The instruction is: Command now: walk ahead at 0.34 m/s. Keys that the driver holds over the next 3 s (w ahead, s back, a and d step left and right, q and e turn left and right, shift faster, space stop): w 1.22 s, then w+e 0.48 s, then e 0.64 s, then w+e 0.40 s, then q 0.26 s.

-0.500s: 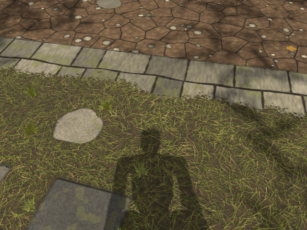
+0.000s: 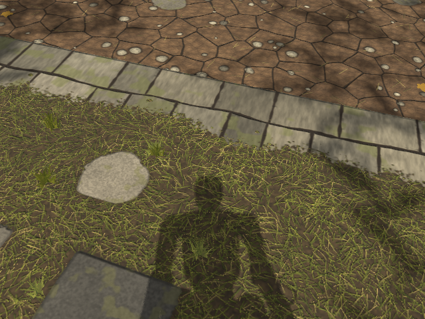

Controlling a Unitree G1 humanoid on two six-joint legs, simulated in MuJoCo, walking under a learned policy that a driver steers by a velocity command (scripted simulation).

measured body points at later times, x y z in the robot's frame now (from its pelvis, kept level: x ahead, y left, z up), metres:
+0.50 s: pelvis +0.23 +0.04 -0.01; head +0.27 +0.04 +0.44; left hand +0.42 +0.25 -0.13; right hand +0.11 -0.16 -0.15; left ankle +0.08 +0.11 -0.74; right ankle +0.41 -0.06 -0.71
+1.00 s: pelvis +0.51 +0.02 +0.00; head +0.54 +0.02 +0.45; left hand +0.42 +0.24 -0.14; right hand +0.68 -0.19 -0.12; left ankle +0.69 +0.16 -0.69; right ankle +0.42 -0.04 -0.74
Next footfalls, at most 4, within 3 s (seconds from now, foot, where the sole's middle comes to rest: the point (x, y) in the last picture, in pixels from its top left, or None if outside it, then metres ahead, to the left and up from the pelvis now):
0.08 left None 0.12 0.11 -0.77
0.58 right None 0.46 -0.04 -0.77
1.14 left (181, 251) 0.77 0.14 -0.77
1.70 right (233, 192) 1.04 -0.05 -0.77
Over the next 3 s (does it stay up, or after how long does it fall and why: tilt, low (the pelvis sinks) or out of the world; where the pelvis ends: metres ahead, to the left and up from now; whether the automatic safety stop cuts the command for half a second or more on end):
stays up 1.16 -0.12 0.01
